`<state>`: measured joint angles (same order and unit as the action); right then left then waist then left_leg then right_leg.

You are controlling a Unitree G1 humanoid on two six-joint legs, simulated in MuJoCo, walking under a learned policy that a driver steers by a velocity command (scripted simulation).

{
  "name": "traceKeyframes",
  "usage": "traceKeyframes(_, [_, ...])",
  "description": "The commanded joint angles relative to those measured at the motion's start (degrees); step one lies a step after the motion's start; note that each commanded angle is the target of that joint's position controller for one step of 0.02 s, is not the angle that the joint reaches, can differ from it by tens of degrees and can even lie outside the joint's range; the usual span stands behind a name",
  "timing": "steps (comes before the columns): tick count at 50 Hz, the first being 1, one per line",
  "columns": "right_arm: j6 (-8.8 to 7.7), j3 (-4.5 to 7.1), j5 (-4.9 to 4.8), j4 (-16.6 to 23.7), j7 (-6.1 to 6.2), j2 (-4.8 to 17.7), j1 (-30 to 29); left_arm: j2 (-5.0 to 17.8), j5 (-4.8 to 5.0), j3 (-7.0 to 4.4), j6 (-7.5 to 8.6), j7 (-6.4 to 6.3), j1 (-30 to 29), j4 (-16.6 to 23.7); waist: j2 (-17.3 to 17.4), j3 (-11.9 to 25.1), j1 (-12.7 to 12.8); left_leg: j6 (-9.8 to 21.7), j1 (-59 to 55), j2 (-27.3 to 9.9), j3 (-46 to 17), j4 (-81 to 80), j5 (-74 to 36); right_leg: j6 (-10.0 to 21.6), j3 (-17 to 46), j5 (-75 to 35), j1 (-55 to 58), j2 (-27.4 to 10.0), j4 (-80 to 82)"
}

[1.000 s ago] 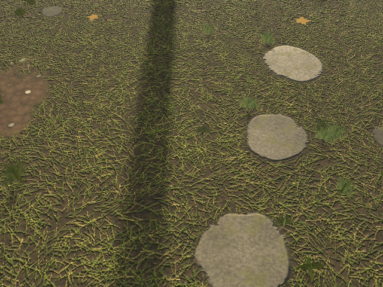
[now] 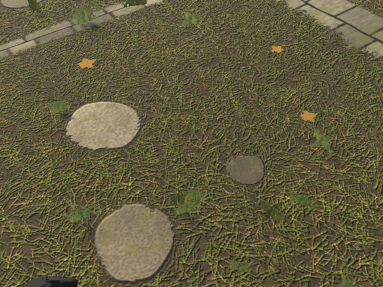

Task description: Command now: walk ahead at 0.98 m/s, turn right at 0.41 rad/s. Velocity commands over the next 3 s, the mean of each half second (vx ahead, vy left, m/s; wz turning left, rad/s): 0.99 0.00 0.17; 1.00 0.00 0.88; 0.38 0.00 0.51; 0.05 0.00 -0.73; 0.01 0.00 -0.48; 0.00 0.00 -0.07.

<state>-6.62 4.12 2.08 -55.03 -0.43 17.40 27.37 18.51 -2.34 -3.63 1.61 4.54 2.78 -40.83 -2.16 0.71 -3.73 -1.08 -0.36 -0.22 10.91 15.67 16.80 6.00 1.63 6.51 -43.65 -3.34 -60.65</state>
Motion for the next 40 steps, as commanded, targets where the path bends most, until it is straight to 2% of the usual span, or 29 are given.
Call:
traceKeyframes(1, [-2.06,-0.45,-0.86,5.03,-0.24,3.79,-7.6,-1.33,0.08,2.14,0.6,1.39,-4.51,5.08,3.17,-9.31,4.6,7.79,14.79,-12.14,-3.18,-18.75,-13.69,0.56,-4.15,-8.09,10.0,0.15,14.78])
traceKeyframes(3, [-1.7,-0.25,-1.16,3.24,-0.22,6.36,-3.53,-0.96,-0.09,2.53,1.03,1.25,-7.09,5.75,2.89,-10.69,3.85,8.35,8.0,-13.7,-1.01,-17.65,-30.06,2.31,-7.17,-6.99,12.41,1.73,20.55])
traceKeyframes(5, [-0.62,0.1,-0.98,2.0,0.41,9.74,-0.57,0.99,-0.65,2.01,1.18,0.02,-5.06,4.95,6.86,-5.98,5.5,7.92,-1.93,-14.67,0.57,-7.46,-60.47,3.86,-10.36,-0.74,17.3,6.58,23.0])
traceKeyframes(6, [0.3,0.36,-0.58,1.73,0.96,11.62,-0.55,2.78,-0.86,1.31,1.29,-0.64,1.95,3.21,9.29,-0.95,9.47,7.48,-3.74,-15.42,1.1,3.83,-70.74,4.84,-10.02,3.25,25.05,8.58,23.4])
traceKeyframes(7, [1.33,0.53,-0.7,2.12,1.41,12.68,-1.76,4.69,-0.61,0.22,1.37,-1.48,14.39,-0.74,9.68,5.84,15.34,7.02,-1.29,-14.82,1.42,18.67,-72.69,5.92,-9.15,3.6,38.71,9.85,26.94])
traceKeyframes(8, [1.69,0.09,-0.97,2.71,1.39,11.04,-1.5,8.2,-1.48,-1.31,1.35,-2.57,23.6,-3.74,8.0,11.16,19.18,6.69,10.96,-12.39,-0.09,36.66,-57.53,6.44,-3.18,7.43,55.4,4.84,27.05])
traceKeyframes(9, [1.58,-2.14,-1.83,5.51,-0.53,-0.57,3.7,14.2,-2.72,-2.54,1.56,-3.7,22.53,-3.76,-9.51,17.14,11.01,5.17,33.98,-2.93,-3.92,60.06,7.84,8.21,23.37,23.1,71.98,-14.99,30.15])
traceKeyframes(10, [0.82,-1.17,-3.57,7.48,0.03,3.81,1.51,14.65,-1.31,-3.03,1.79,-3.73,24.47,-2.7,-6.58,25.68,13.02,6.83,39.43,1.2,-16.39,70.47,10.23,8.95,43.74,26.11,72.48,-20.69,40.41])
traceKeyframes(11, [0.68,-0.4,-3.64,8.89,0.48,5.72,-5.9,11.48,-0.94,-2.66,2.28,-3.96,20.62,-4.38,-0.66,13.3,11.35,7.53,44.14,-2.39,-16.98,69.12,2.05,6.69,33.22,20.33,63.56,-17.24,42.06])
traceKeyframes(12, [0.54,-1.07,-3.22,8.74,0.29,3.74,-6.86,8.02,-0.65,-1.88,3.01,-3.89,17.7,-5.05,1.66,4.58,8.82,7.39,43.11,-4.7,-15.6,64.63,-1.76,5.85,25.56,12.94,52.76,-15.83,43.74])
traceKeyframes(13, [1.14,-1.16,-2.57,7.57,0.01,2.69,-6.82,5.48,-1.0,-1.31,3.7,-3.79,14.92,-5.18,3.84,1.25,6.48,7.16,40.12,-6.44,-16.06,61.35,-3.17,4.08,19.58,7.55,45.98,-13.5,45.05])
traceKeyframes(15, [3.45,-1.42,-1.2,5.93,-1.23,0.34,-3.02,1.61,-0.08,-0.11,4.6,-3.86,13.97,-6.06,-0.15,-0.4,2.89,6.28,34.24,-8.0,-16.02,58.63,-4.22,2.52,11.96,7.43,36.84,-11.36,49.48])
traceKeyframes(16, [4.31,-1.13,-1.17,6.13,-1.59,0.07,-4.66,-0.37,0.52,0.38,5.26,-3.61,14.89,-7.02,0.61,-2.88,2.6,6.33,35.4,-8.38,-16.21,57.63,-4.8,0.61,7.83,1.75,36.15,-9.66,50.21])
traceKeyframes(17, [5.07,-1.21,-1.03,7.13,-2.06,-0.85,-6.56,0.49,1.36,0.23,5.79,-3.58,15.21,-7.78,-1.12,-4.0,1.83,5.96,38.23,-8.46,-15.29,56.36,-5.82,-0.1,4.85,-0.45,36.4,-9.83,51.97])
traceKeyframes(19, [5.46,-1.44,-1.15,9.73,-2.64,-1.21,-13.51,-0.14,1.62,0.4,6.5,-3.51,16.2,-8.45,-0.42,-7.35,2.64,5.64,41.33,-8.21,-12.69,52.22,-11.54,-2.54,-3.47,-10.77,35.12,-7.28,54.31])
traceKeyframes(22, [5.07,-2.22,-1.93,11.95,-3.26,-1.73,-19.6,-0.23,1.23,0.87,6.91,-3.78,16.6,-8.91,-0.31,-7.72,2.92,6.71,40.22,-5.09,-6.64,42.15,-20.8,-4.58,-13.5,-26.42,36.47,-3.4,54.55])
traceKeyframes(24, [4.51,-2.9,-1.51,14.47,-3.95,-1.5,-24.8,1.04,1.73,1.04,6.85,-4.55,18.75,-9.74,0.97,-9.8,3.4,8.14,37.39,-3.03,-1.51,31.4,-23.26,-5.8,-16.43,-38.97,38.72,-4.04,54.57])
traceKeyframes(26, [4.45,-2.85,-1.09,14.48,-4.23,-0.04,-24.65,4.15,1.63,0.71,6.48,-6.06,20.74,-9.78,-0.74,-6.63,2.49,9.73,31.34,1.72,2.37,25.61,-24.8,-6.78,-17.44,-58.31,44.61,-5.29,49.75])
traceKeyframes(27, [5.12,-2.03,-2.25,11.91,-4.24,2.09,-18.56,5.8,1.84,0.48,6.4,-7.34,19.51,-8.49,-2.06,1.3,-0.3,9.74,20.99,6.13,3.17,27.09,-24.32,-7.46,-17.57,-74.19,46.38,-5.03,42.64])
traceKeyframes(28, [5.09,-1.66,-1.49,11.15,-4.16,3.26,-12.77,9.21,1.61,-0.27,5.68,-7.84,18.01,-7.46,-5.01,1.19,-3.99,11.11,17.78,6.8,2.3,26.36,-18.79,-8.01,-17.04,-80.5,45.91,-7.31,33.28])
traceKeyframes(29, [5.47,-0.45,-1.0,8.85,-3.56,6.5,-2.7,10.84,0.68,-0.99,4.44,-8.21,14.64,-6.46,-6.17,3.69,-9.78,13.35,8.59,7.05,0.38,26.6,-13.22,-7.96,-15.36,-82.62,42.9,-9.78,20.32])
traceKeyframes(30, [5.45,1.39,-1.0,4.79,-2.26,9.32,10.89,10.68,0.32,-1.33,3.48,-7.81,10.07,-5.53,-4.31,6.85,-16.46,16.62,-3.68,4.79,-5.62,23.02,-12.76,-7.06,-14.01,-68.97,35.66,-8.61,0.69])
traceKeyframes(31, [5.46,2.47,-2.54,3.24,-0.96,10.64,10.36,5.2,0.1,-0.34,3.0,-6.04,7.07,-5.11,5.87,3.52,-14.32,18.56,-8.04,2.15,-10.6,19.9,-10.58,-5.34,-13.72,-6.61,23.35,2.78,-23.92])
traceKeyframes(32, [6.23,3.4,-1.74,4.73,-0.77,15.59,3.99,-2.47,-0.76,2.02,4.33,-5.66,10.07,0.3,17.22,3.32,-3.98,24.13,-15.23,-4.42,-29.74,23.87,-24.84,-6.93,-6.71,23.06,2.11,7.92,-40.99])
traceKeyframes(33, [6.47,3.97,-0.89,7.67,-0.42,17.27,0.73,-0.71,0.54,2.91,5.87,-5.08,12.76,4.76,16.06,13.94,-2.27,32.23,-22.7,-13.13,-53.7,6.58,1.18,-6.52,3.61,22.13,-7.55,6.88,-41.59])
traceKeyframes(34, [6.35,3.15,-0.7,8.79,0.06,11.77,-1.63,2.97,-0.15,2.76,6.94,-4.85,9.35,4.11,3.67,5.74,-1.86,28.79,-14.47,-14.07,-57.84,-3.35,13.19,-5.42,5.05,16.91,-9.4,3.56,-34.48])
traceKeyframes(35, [6.13,2.24,-0.74,8.49,0.12,8.38,-4.55,4.16,-0.28,2.32,6.91,-4.68,8.39,3.52,-3.27,-1.19,1.79,25.14,-3.3,-12.42,-52.93,-4.97,12.83,-5.61,4.39,13.09,-5.98,1.01,-27.64])
traceKeyframes(37, [4.18,1.56,-1.4,8.77,0.61,7.52,-6.21,2.97,-2.13,2.96,4.49,-4.73,7.63,4.0,-5.98,-6.2,5.76,23.29,11.94,-7.4,-44.4,-4.68,0.41,-8.1,4.27,13.83,1.45,-2.08,-18.81])
traceKeyframes(40, [1.92,1.66,-1.86,9.58,0.42,8.96,-6.82,1.11,-1.96,4.05,2.18,-3.99,1.72,7.57,-2.95,-8.41,5.67,22.07,25.24,-1.64,-35.4,-7.71,-8.42,-10.7,0.25,9.22,9.29,-4.25,-1.38])
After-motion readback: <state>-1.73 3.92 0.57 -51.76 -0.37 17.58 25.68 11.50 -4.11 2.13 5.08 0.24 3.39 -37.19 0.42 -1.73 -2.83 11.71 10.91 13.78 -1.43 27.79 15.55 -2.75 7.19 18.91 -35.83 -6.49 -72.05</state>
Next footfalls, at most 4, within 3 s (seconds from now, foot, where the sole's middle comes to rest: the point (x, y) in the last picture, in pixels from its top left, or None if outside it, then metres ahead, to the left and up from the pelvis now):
0.16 right None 0.35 -0.10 -0.77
0.60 left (179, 215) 0.77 0.04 -0.77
1.02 right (173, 129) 1.23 0.05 -0.77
1.40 left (102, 133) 1.23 0.38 -0.77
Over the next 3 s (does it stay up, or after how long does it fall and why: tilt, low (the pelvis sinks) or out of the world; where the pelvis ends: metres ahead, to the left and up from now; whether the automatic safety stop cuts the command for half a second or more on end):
stays up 1.22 0.22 0.01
